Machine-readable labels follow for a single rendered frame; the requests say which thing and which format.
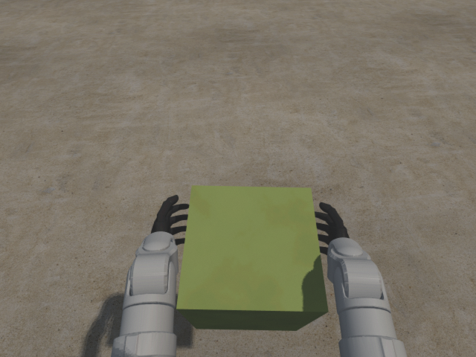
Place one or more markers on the robot right forearm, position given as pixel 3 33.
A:
pixel 362 305

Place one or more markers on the robot right hand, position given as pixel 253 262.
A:
pixel 335 228

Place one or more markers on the robot left hand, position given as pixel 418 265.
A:
pixel 164 220

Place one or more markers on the robot left forearm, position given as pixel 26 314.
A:
pixel 149 301

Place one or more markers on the carton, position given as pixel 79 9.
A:
pixel 251 259

